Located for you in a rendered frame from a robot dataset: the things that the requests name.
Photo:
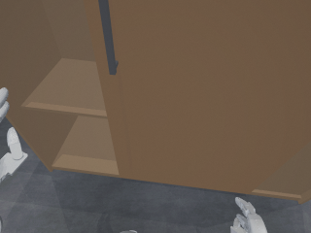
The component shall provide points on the wardrobe door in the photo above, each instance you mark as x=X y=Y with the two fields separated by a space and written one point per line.
x=212 y=94
x=294 y=177

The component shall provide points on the right robot hand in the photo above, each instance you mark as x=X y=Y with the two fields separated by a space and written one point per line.
x=251 y=223

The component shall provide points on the handle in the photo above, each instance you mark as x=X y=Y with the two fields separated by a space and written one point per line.
x=108 y=36

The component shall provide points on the left robot hand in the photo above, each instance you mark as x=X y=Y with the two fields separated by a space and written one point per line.
x=10 y=162

